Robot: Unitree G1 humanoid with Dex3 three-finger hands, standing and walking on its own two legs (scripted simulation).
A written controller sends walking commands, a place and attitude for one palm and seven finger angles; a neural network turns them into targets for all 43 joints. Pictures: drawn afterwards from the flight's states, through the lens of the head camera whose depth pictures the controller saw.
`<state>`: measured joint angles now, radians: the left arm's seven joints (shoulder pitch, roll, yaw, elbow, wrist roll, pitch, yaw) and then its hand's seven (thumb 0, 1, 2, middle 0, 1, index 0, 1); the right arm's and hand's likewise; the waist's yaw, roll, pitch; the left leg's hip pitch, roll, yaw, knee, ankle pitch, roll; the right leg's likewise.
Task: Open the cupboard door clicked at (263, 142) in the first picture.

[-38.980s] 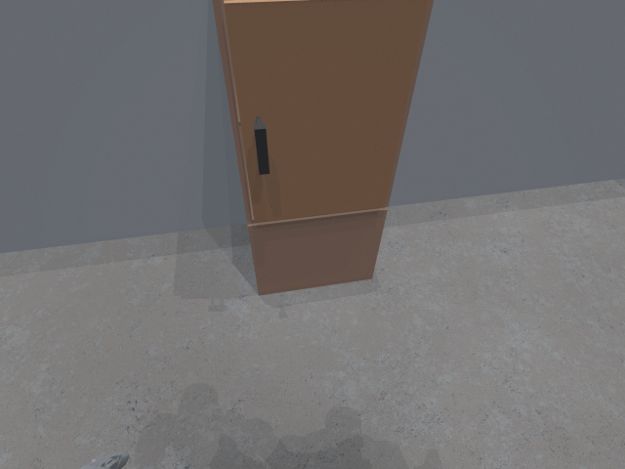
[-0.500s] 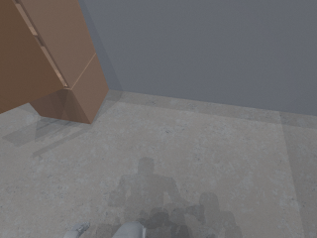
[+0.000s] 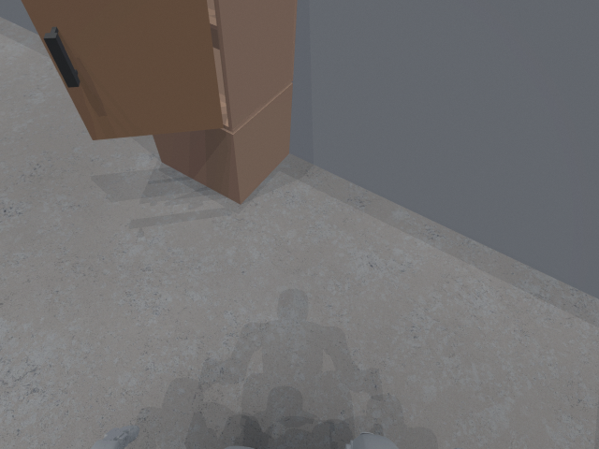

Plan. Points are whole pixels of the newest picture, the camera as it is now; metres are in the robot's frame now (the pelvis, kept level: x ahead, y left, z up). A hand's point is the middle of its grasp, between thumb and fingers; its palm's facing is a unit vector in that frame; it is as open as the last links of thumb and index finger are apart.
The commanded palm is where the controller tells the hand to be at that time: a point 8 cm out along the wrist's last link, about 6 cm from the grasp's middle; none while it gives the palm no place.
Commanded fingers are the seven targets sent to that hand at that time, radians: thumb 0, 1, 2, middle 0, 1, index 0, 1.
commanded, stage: turn to face it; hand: left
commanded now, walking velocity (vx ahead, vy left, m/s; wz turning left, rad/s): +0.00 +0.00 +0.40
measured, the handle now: (64, 56) +0.95 +0.66 -0.06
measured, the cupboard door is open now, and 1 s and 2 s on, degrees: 44 44 44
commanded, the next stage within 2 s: take the last steps up to it in 0.30 s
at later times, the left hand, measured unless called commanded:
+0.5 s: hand out of the picture +0.00 +0.15 -0.17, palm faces +0.25 -0.95 -0.21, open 7.3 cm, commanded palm none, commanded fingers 0.00 0.90 0.90 -0.20 -0.30 -0.20 -0.30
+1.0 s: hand (162, 438) +0.15 +0.21 -0.16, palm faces +0.30 -0.92 -0.24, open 7.3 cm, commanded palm none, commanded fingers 0.00 0.90 0.90 -0.20 -0.30 -0.20 -0.30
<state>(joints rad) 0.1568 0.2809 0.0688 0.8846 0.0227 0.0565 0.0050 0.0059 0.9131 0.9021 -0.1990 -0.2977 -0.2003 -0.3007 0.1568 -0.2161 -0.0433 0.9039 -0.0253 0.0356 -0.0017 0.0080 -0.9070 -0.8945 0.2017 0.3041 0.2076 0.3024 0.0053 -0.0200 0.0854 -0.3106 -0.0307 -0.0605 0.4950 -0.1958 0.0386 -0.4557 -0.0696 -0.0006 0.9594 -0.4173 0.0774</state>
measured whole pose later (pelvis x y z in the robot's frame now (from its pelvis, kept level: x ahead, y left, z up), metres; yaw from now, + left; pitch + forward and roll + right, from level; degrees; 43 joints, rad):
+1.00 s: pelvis +0.11 -0.01 -0.01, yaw +18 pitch -1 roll +1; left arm 0.16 0.19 0.04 0.95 0.03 -0.04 -0.02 0.00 0.91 0.90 -0.20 -0.30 -0.20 -0.30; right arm 0.37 -0.18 -0.03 1.08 -0.02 0.00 0.00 0.01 -0.91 -0.89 0.20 0.30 0.21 0.30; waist -0.01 0.03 0.06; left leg -0.19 -0.05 0.01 0.73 -0.48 0.04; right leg -0.33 -0.07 -0.12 0.62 -0.27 -0.02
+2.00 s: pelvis +0.42 +0.18 +0.00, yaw +18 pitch -1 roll +0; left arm 0.16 0.15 0.03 0.97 0.02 -0.06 0.00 0.00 0.91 0.90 -0.20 -0.30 -0.20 -0.30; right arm 0.33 -0.17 -0.04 1.11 -0.02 0.00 -0.01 0.01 -0.91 -0.89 0.20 0.30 0.20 0.30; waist -0.03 0.02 0.08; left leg -0.38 0.05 0.07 1.00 -0.44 -0.01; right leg -0.24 -0.03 -0.14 0.50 -0.25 -0.04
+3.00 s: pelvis +0.46 +0.20 +0.00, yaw +16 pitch -1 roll -1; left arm 0.21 0.18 0.01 1.06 0.01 -0.01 0.04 0.00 0.92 0.90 -0.20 -0.30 -0.20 -0.30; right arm 0.26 -0.16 -0.01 1.09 -0.01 0.01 -0.02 0.01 -0.91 -0.90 0.20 0.30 0.20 0.30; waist 0.01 -0.02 0.05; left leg -0.20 0.01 0.05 0.50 -0.29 0.01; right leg -0.18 -0.01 -0.06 0.46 -0.27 0.00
